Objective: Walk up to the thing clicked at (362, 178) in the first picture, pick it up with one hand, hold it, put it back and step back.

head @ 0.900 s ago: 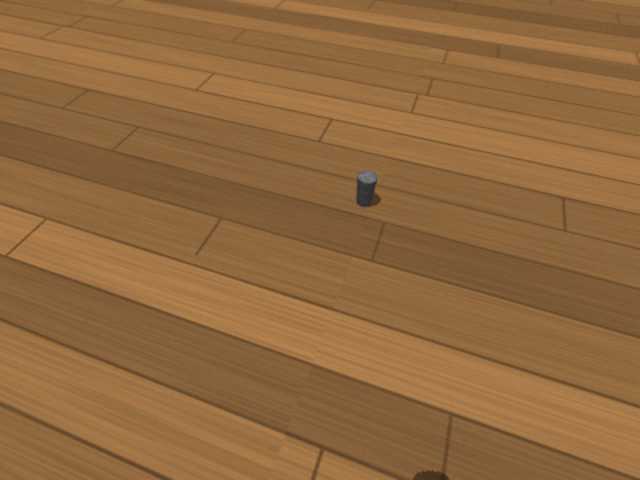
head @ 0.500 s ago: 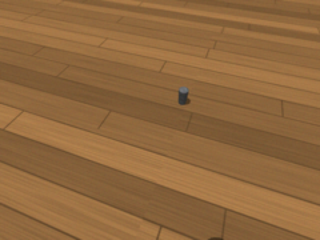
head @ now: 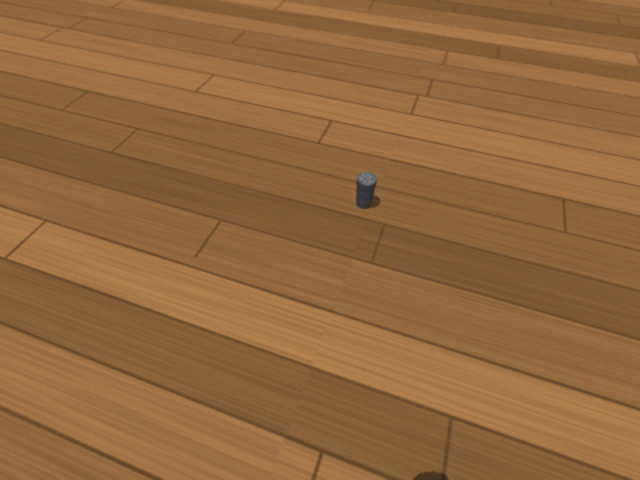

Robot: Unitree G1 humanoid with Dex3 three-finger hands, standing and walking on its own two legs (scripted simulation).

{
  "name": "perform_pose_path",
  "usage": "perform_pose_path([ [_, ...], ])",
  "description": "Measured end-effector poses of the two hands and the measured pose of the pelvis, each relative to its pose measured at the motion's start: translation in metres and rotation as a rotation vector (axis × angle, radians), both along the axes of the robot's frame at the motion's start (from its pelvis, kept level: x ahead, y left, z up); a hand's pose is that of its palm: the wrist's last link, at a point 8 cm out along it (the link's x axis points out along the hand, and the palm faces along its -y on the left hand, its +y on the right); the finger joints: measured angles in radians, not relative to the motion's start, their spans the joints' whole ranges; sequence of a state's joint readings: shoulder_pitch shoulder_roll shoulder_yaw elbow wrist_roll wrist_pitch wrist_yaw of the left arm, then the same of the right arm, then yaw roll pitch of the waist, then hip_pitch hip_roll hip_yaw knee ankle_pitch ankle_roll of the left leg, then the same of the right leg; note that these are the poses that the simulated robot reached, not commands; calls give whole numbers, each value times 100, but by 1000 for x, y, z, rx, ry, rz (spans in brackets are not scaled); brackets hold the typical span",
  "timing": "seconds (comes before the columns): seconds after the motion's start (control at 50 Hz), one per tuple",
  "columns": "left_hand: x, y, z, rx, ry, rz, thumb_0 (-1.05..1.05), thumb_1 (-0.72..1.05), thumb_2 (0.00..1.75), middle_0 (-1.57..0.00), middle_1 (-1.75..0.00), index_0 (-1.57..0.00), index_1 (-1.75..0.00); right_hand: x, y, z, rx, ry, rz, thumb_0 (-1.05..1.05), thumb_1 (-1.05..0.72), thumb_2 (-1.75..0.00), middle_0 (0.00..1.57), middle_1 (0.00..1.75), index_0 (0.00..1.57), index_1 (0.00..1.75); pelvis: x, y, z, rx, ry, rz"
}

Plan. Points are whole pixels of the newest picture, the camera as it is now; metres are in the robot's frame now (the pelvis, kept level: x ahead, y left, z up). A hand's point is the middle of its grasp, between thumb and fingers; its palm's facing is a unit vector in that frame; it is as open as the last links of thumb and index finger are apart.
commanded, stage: stand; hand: left
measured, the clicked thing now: (365, 191) +1.31 -0.18 -0.71
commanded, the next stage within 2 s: walk up in 0.22 s
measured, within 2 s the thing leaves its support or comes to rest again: neither
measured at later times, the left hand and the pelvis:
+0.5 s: hand out of the picture +0.13 +0.24 -0.14, palm faces -0.15 -0.91 -0.39, open 7.4 cm; pelvis +0.04 -0.05 -0.02, yaw -8 degrees
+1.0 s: hand (235, 346) +0.35 +0.16 -0.18, palm faces -0.29 -0.90 -0.33, open 7.4 cm; pelvis +0.24 -0.09 -0.03, yaw -15 degrees
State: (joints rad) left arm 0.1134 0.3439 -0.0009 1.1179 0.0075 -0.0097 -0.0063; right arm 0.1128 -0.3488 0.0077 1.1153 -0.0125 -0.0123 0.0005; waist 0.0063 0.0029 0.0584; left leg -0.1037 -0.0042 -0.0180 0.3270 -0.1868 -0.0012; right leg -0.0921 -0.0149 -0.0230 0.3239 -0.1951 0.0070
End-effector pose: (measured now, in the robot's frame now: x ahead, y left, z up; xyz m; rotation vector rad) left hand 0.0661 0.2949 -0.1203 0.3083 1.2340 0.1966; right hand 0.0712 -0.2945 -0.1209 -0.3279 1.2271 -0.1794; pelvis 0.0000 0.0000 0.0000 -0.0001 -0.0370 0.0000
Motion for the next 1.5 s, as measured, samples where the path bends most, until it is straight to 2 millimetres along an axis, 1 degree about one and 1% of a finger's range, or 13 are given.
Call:
perform_pose_path([
  [0.28, 3, 3, 2, -8, -11, -20, 1, 91, 90, -20, -30, -20, -30, 2, -6, 4, 5, -63, -14, 1, -90, -90, 21, 30, 21, 30, 2, -2, -2, 10, 4, -30],
  [0.4, 31, 3, 10, 16, 6, -95, 1, 91, 90, -20, -30, -20, -30, -22, -47, 10, -38, -87, -86, 1, -90, -90, 21, 30, 21, 30, 16, -21, -5, 25, 10, -84],
  [0.5, 68, -16, 18, 54, -13, -147, 1, 91, 90, -20, -30, -20, -30, -29, -97, -1, -67, -38, -141, 1, -90, -90, 21, 30, 21, 30, 44, -50, -15, 30, -8, -136],
  [0.56, 88, -29, 12, 99, -56, -151, 1, 91, 90, -20, -30, -20, -30, -16, -126, -17, -84, -19, -151, 1, -90, -90, 21, 30, 21, 30, 62, -71, -32, 0, -17, -142],
  [0.6, 93, -40, 10, 97, -71, -138, 1, 91, 90, -20, -30, -20, -30, 0, -133, -18, -79, -14, -151, 1, -90, -90, 21, 30, 21, 30, 72, -79, -32, -11, -22, -150],
  [0.76, 124, -76, 8, 20, -9, -148, 1, 91, 90, -20, -30, -20, -30, 83, -131, 7, -25, -110, -109, 1, -90, -90, 21, 30, 20, 30, 128, -93, -14, -24, -13, -189],
  [0.86, 176, -79, -8, -18, -7, -185, 1, 90, 90, -20, -30, -21, -30, 127, -127, 17, -48, -127, -109, 1, -90, -90, 21, 30, 21, 30, 176, -92, -18, -30, -1, -207],
  [0.96, 255, -81, -26, -13, -13, -268, 1, 91, 90, -20, -30, -20, -30, 156, -127, 17, -104, -184, -175, 1, -90, -90, 21, 30, 21, 30, 224, -86, -30, 3, -4, -242],
  [1.14, 407, -122, 7, -11, -128, -413, 1, 91, 90, -20, -30, -20, -30, 155, -130, 22, -76, -71, -293, 1, -90, -90, 21, 30, 21, 30, 296, -107, -12, 18, -2, -295],
  [1.22, 466, -149, 20, 9, -171, -464, 1, 91, 90, -20, -30, -20, -30, 162, -145, 9, -49, -11, -331, 1, -90, -90, 21, 30, 21, 30, 329, -125, -16, 16, 0, -307],
  [1.28, 505, -169, 20, 38, -223, -475, 1, 91, 90, -20, -30, -20, -30, 177, -163, -11, -35, 13, -348, 1, -90, -90, 21, 30, 21, 30, 356, -146, -29, 10, -5, -308],
  [1.36, 530, -187, 23, 39, -271, -445, 1, 91, 90, -20, -30, -20, -30, 220, -178, -22, -17, 20, -337, 1, -90, -90, 21, 30, 21, 30, 384, -162, -31, -7, -18, -314],
  [1.5, 536, -185, 23, 30, -184, -396, 1, 91, 90, -20, -30, -20, -30, 321, -194, -5, -8, -98, -263, 1, -90, -90, 21, 30, 21, 30, 435, -169, -18, -15, -9, -323],
])
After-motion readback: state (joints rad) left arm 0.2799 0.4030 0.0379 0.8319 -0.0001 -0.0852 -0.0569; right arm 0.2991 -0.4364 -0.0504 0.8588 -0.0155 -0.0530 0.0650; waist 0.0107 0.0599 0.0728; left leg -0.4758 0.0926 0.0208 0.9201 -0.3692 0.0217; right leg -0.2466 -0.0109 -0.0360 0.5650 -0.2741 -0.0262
